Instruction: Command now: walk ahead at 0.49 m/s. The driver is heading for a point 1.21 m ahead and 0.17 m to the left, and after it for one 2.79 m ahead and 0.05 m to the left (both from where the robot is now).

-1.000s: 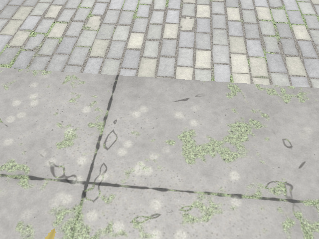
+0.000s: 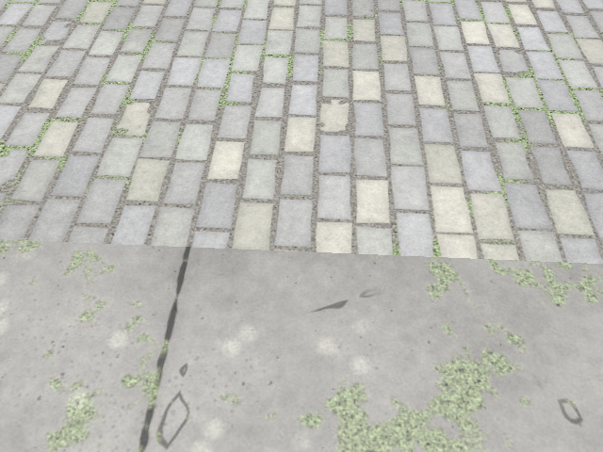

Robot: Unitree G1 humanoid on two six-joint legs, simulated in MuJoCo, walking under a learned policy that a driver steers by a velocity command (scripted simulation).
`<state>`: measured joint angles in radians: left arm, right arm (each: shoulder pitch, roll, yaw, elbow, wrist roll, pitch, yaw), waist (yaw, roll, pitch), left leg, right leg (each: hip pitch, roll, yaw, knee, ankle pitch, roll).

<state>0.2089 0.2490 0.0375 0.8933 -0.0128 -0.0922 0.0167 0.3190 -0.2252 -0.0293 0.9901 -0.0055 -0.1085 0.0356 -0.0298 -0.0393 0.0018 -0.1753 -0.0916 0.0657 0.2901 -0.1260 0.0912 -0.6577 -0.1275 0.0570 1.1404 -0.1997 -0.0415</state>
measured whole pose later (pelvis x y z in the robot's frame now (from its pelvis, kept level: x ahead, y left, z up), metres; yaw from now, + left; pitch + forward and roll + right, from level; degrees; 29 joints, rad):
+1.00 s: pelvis +0.55 -0.01 -0.01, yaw +11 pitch +2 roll +0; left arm 0.25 0.25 0.04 0.91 -0.01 -0.13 0.00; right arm 0.18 -0.26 -0.07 0.84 0.01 -0.08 0.04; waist 0.00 -0.01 0.04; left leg -0.39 -0.08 0.01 0.51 -0.15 0.09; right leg -0.39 -0.04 0.03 1.21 -0.38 -0.02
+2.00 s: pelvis +1.03 +0.17 -0.01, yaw +24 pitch +2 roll -1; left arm 0.34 0.29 0.05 0.90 -0.02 -0.05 0.01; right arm 0.07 -0.24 -0.04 0.70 -0.01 -0.08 0.02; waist 0.05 -0.02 0.03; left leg -0.40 0.01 0.06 0.50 -0.15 0.03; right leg -0.39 -0.01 0.06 1.11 -0.52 0.03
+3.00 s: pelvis +1.14 +0.21 +0.00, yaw -11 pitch +2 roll +0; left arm 0.19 0.36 0.11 0.63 -0.02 0.06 0.03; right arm 0.15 -0.27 -0.07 0.77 -0.01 0.00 -0.03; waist -0.01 -0.06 0.03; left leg -0.25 0.01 0.02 0.46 -0.24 0.01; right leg -0.55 0.07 0.11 1.14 -0.43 0.06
